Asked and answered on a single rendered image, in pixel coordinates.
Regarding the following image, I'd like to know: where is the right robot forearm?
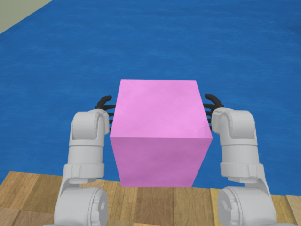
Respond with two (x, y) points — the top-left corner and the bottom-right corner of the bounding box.
(211, 107), (277, 219)

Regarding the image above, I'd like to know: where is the robot left hand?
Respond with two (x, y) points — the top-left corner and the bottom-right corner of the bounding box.
(95, 95), (116, 131)

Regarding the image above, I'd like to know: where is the left robot forearm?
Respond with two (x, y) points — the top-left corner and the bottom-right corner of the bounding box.
(54, 109), (110, 221)

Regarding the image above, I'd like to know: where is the carton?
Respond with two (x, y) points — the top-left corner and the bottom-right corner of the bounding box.
(110, 79), (213, 187)

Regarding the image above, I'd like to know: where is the left robot upper arm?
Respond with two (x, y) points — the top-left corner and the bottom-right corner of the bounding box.
(43, 187), (109, 226)

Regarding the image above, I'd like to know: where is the robot right hand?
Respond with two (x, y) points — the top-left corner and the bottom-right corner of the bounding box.
(203, 94), (224, 131)

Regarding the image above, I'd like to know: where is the right robot upper arm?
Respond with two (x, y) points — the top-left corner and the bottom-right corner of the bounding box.
(217, 186), (298, 226)

